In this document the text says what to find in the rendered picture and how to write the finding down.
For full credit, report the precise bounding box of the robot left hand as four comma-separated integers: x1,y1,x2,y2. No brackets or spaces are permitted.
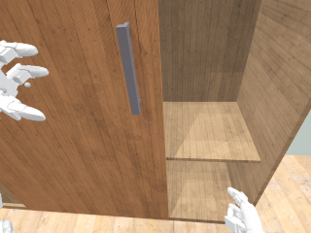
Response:
0,40,49,121

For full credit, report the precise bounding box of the handle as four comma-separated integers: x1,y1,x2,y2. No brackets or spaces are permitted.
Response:
116,22,141,116

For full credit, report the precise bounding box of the robot left upper arm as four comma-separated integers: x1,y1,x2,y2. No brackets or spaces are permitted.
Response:
0,219,17,233

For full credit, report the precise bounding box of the wardrobe door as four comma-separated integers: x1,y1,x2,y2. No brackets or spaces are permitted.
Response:
0,0,169,220
0,183,22,204

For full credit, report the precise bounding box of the robot right hand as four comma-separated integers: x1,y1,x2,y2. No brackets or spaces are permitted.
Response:
225,187,263,233

